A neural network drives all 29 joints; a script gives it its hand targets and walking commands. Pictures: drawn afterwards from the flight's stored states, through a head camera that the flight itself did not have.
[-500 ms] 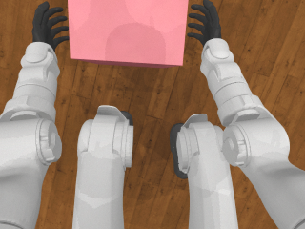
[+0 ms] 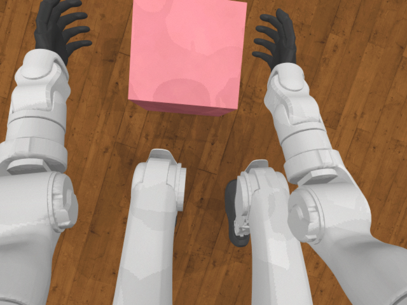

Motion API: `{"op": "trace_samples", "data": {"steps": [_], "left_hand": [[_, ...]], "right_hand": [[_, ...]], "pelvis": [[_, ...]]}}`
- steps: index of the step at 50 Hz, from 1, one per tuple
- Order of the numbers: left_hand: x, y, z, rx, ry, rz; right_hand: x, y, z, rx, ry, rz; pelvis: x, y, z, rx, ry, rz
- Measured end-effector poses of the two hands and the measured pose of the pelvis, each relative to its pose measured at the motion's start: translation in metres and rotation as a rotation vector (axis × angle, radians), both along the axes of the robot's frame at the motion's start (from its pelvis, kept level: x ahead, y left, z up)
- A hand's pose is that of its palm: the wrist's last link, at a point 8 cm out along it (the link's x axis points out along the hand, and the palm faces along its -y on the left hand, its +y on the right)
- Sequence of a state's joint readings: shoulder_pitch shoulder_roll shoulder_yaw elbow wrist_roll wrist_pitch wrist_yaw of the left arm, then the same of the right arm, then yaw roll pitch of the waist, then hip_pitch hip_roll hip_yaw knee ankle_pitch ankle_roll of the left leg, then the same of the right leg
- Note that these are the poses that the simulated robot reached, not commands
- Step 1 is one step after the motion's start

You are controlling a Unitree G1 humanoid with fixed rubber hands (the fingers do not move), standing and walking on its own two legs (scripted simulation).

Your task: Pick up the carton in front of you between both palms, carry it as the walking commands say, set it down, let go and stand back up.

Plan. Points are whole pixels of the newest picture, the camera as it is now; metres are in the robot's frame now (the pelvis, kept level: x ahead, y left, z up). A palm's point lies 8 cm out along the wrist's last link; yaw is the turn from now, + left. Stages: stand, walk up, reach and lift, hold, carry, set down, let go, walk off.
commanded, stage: set down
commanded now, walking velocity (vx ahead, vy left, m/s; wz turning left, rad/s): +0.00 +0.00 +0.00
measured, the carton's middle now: (186, 67) +0.52 +0.10 -0.31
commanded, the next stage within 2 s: let go in 0.70 s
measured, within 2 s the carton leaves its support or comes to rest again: neither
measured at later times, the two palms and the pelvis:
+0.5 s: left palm out of the picture +0.47 +0.32 +0.02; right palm (343, 28) +0.50 -0.08 +0.02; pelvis +0.02 +0.00 +0.13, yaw +1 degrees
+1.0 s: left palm out of the picture +0.40 +0.31 +0.14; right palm out of the picture +0.44 -0.11 +0.14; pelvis +0.06 +0.02 +0.25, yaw +4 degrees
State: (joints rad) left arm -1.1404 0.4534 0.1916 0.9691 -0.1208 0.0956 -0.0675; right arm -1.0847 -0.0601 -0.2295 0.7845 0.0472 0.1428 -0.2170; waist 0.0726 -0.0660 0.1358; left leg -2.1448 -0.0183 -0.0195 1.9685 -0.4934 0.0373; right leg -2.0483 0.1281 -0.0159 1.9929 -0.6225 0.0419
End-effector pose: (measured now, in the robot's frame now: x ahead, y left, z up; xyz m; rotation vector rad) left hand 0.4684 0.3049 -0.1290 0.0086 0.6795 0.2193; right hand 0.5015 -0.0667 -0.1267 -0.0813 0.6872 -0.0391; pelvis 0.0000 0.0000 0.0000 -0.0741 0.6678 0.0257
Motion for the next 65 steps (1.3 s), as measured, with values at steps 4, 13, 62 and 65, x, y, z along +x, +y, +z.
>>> {"op": "trace_samples", "data": {"steps": [4,13,62,65], "left_hand": [[0.003,0.001,0.025,0.007,-0.009,-0.005],[0.003,0.003,0.072,0.011,-0.025,-0.022],[-0.127,-0.012,0.337,0.093,0.112,-0.073],[-0.141,-0.024,0.352,0.090,0.117,-0.077]], "right_hand": [[0.004,-0.005,0.024,0.003,-0.017,-0.013],[-0.002,-0.015,0.070,0.000,-0.044,-0.022],[-0.114,-0.089,0.336,-0.104,0.077,0.105],[-0.129,-0.103,0.351,-0.099,0.079,0.100]], "pelvis": [[0.007,-0.001,0.019,-0.005,0.045,0.005],[0.015,0.000,0.059,-0.003,0.089,0.001],[0.101,0.014,0.301,0.066,-0.278,0.058],[0.110,0.011,0.312,0.076,-0.338,0.058]]}}
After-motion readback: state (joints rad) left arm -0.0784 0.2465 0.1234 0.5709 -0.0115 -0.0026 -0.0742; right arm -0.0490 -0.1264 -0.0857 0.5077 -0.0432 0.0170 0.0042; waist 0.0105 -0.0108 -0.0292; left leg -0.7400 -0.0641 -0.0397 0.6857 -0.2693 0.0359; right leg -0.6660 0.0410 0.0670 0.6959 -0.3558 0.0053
